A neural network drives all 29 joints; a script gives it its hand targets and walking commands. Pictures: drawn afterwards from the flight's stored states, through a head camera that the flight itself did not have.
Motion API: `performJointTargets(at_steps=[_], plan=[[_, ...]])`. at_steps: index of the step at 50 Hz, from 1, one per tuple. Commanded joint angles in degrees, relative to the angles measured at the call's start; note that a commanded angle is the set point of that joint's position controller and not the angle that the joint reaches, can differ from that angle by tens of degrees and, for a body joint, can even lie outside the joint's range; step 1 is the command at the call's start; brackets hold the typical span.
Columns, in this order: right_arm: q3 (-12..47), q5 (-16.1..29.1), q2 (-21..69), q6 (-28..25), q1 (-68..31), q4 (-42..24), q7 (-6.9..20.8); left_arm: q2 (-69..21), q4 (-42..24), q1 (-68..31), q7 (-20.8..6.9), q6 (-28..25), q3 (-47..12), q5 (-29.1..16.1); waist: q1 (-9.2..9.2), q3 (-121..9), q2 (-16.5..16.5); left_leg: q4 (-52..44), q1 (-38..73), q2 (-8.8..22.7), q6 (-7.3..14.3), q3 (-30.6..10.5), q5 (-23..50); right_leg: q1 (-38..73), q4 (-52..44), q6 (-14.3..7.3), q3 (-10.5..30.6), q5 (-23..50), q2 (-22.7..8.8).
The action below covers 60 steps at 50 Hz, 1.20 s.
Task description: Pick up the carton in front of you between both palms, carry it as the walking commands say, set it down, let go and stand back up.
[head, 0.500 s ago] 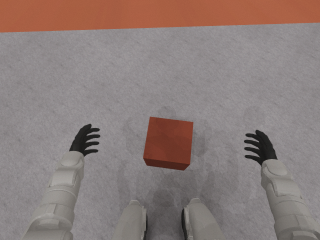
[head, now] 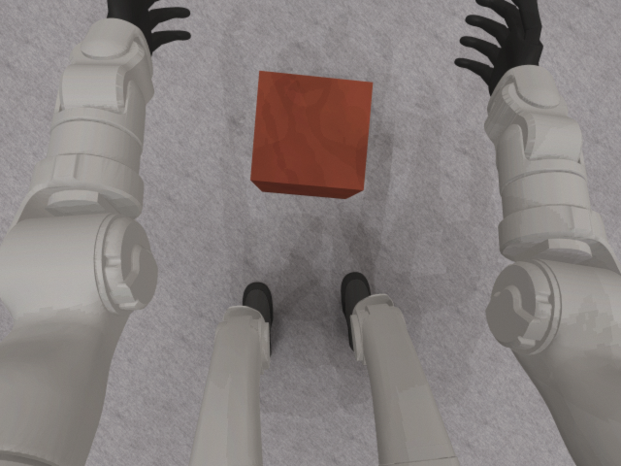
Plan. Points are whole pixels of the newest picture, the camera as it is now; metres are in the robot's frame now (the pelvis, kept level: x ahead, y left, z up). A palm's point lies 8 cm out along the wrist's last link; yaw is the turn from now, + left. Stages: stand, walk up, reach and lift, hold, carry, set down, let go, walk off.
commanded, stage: reach and lift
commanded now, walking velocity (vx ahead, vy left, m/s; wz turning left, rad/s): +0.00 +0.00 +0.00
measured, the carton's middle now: (309, 145) +0.54 -0.03 -0.52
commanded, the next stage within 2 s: none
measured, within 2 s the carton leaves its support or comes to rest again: leaves its support in 1.76 s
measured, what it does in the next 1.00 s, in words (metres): lowers itself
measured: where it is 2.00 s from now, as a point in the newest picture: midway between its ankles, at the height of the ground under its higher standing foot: (308, 333)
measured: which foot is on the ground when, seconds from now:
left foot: down 0.00-1.00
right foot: down 0.00-1.00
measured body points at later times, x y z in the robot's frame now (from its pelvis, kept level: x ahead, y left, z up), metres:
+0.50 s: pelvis +0.03 +0.00 -0.15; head +0.39 +0.00 +0.12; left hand +0.58 +0.15 -0.33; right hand +0.52 -0.24 -0.32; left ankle +0.09 +0.13 -0.61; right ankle +0.10 -0.14 -0.61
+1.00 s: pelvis -0.02 +0.01 -0.27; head +0.36 +0.00 -0.04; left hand +0.58 +0.15 -0.45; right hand +0.53 -0.22 -0.45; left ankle +0.09 +0.13 -0.61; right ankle +0.09 -0.13 -0.61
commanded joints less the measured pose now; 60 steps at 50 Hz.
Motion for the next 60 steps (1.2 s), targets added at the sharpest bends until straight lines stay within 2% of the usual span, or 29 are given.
performJointTargets(at_steps=[1,4,7,10,12,16,19,24,26,27,28,29,31,33,37,41,45,52,56,60], plan=[[-3.84,-3.82,-4.75,-4.42,-9.35,-8.98,0.19,4.94,-9.47,-12.59,0.89,-3.96,3.87,4.92,-0.72,-66.04,4.53,-3.31,35.57,-3.64,-1.22,4.0,13.62,26.22,-2.53,2.26,-7.52,13.75,4.02],[-4.2,-3.87,-3.49,-7.4,-5.3,-8.89,0.83,1.27,-11.34,-9.29,1.59,-6.34,3.41,4.62,-0.99,-67.65,5.78,1.9,36.11,-3.45,-1.18,2.64,24.96,18.87,1.29,1.93,-7.18,20.85,4.19],[-4.74,-4.26,-1.94,-10.0,-0.57,-5.13,1.5,-2.41,-8.66,-3.36,2.04,-8.38,3.46,4.15,-1.57,-61.97,5.44,7.33,27.94,-3.19,-1.25,1.29,29.67,8.44,6.14,1.83,-6.63,23.95,3.74],[-5.01,-3.97,-1.2,-12.0,1.42,-2.2,1.68,-4.12,-6.7,-0.55,2.69,-10.1,3.02,3.47,-1.71,-56.84,4.18,13.14,17.53,-2.84,-1.35,0.35,29.74,0.02,11.61,2.02,-5.67,23.74,3.21],[-4.46,-2.99,-2.09,-12.9,0.61,-2.83,1.34,-3.3,-7.55,-1.15,3.42,-10.97,2.09,2.56,-1.48,-59.33,3.96,17.62,12.75,-2.78,-1.64,0.36,29.4,-1.18,15.77,2.07,-4.91,24.57,3.12],[-0.54,1.69,-5.48,-13.6,-1.97,-5.05,-0.15,1.42,-10.62,-4.18,5.63,-12.1,-2.61,-0.86,-0.48,-69.73,5.3,25.7,6.52,-2.79,-2.02,1.82,23.74,2.82,25.19,2.15,-4.41,25.01,2.96],[4.54,6.77,-6.84,-13.17,-3.57,-6.77,-1.27,5.21,-12.92,-5.29,7.29,-11.98,-6.18,-4.2,0.37,-77.31,5.45,30.68,6.54,-2.84,-2.05,3.25,21.75,6.09,30.9,2.45,-4.86,25.06,3.05],[8.4,11.53,-7.62,-11.3,-6.21,-4.9,-2.22,7.59,-10.83,-7.1,7.84,-10.52,-9.23,-9.22,0.73,-74.8,3.87,36.94,-1.96,-2.76,-2.4,4.43,18.95,6.66,37.58,2.73,-4.68,26.82,2.99],[9.16,12.42,-9.25,-10.78,-9.69,-5.47,-2.72,8.52,-11.66,-10.81,7.64,-9.98,-10.22,-11.26,0.52,-74.21,3.86,39.92,-2.9,-2.74,-2.13,4.96,15.19,4.62,39.5,2.65,-4.76,22.62,2.72],[8.33,12.08,-10.97,-10.97,-12.11,-4.76,-2.97,7.86,-12.59,-12.52,7.61,-10.1,-11.48,-13.04,-0.51,-72.48,3.38,38.6,-10.72,-2.46,-2.45,5.29,6.35,8.3,41.46,1.65,-4.7,20.0,1.89],[8.19,11.8,-11.05,-10.56,-13.33,-3.19,-3.04,8.9,-9.69,-14.88,7.39,-9.78,-12.36,-12.48,-1.53,-68.14,3.64,39.76,-8.21,-2.25,-1.92,4.85,4.91,0.76,41.52,2.59,-5.96,14.18,1.77],[8.52,12.14,-11.28,-10.46,-14.32,-4.03,-3.08,8.8,-10.62,-16.81,7.28,-9.43,-12.31,-12.92,-0.96,-69.03,5.04,41.45,-3.66,-2.19,-2.11,4.64,7.8,-2.72,42.23,2.74,-6.33,13.13,1.7],[9.18,11.91,-13.04,-9.98,-16.62,-1.9,-3.28,9.36,-8.55,-19.17,7.35,-8.79,-12.81,-13.93,-1.68,-68.77,5.72,43.93,0.43,-1.83,-1.76,4.19,8.29,-6.24,44.08,2.41,-6.98,9.95,1.86],[9.27,12.87,-14.7,-9.81,-21.82,-1.59,-3.6,10.59,-7.9,-23.42,7.62,-8.38,-13.85,-14.88,-1.59,-67.75,5.66,45.02,0.92,-1.32,-1.57,4.16,3.57,-7.63,45.29,2.17,-7.29,5.22,1.02],[9.88,12.21,-14.95,-9.27,-28.01,6.44,-3.1,11.52,1.6,-27.27,7.14,-7.92,-13.49,-13.96,-0.89,-53.36,4.02,45.5,-6.84,-0.44,-0.92,3.43,-7.02,-12.02,47.07,1.93,-7.01,-5.1,-0.39],[9.99,12.04,-14.25,-10.08,-31.66,10.41,-2.06,11.93,4.96,-30.81,6.18,-8.96,-13.2,-13.88,0.3,-46.77,2.66,47.78,-10.68,-0.22,-0.45,3.01,-9.63,-12.64,49.61,1.71,-6.11,-7.92,-0.5],[10.61,11.65,-14.22,-11.7,-32.41,10.82,-2.3,12.25,3.6,-32.53,6.39,-10.7,-13.9,-14.47,-0.67,-47.23,1.88,50.49,-10.02,-0.25,-0.93,3.06,-3.54,-9.57,51.79,1.59,-5.7,-0.61,0.18],[10.16,12.1,-12.62,-13.36,-25.36,11.64,-3.58,8.71,2.34,-27.88,6.68,-11.89,-17.63,-15.82,-2.73,-55.16,5.33,53.72,-2.62,-1.27,-1.7,3.0,9.31,-5.67,54.18,1.58,-6.84,11.96,1.21],[11.91,13.32,-11.55,-13.97,-25.01,8.29,-3.86,7.1,0.46,-25.61,7.24,-12.14,-17.89,-16.06,-1.46,-58.4,5.47,54.4,-1.55,-1.7,-1.54,3.25,12.9,-5.51,54.76,1.71,-6.84,15.0,1.51],[12.27,13.9,-11.09,-13.61,-25.51,7.49,-3.96,8.87,1.45,-24.4,7.98,-12.06,-15.2,-14.61,0.32,-55.2,3.0,53.61,-6.86,-1.68,-0.98,3.58,8.52,-5.27,54.57,1.98,-6.27,12.27,1.59]])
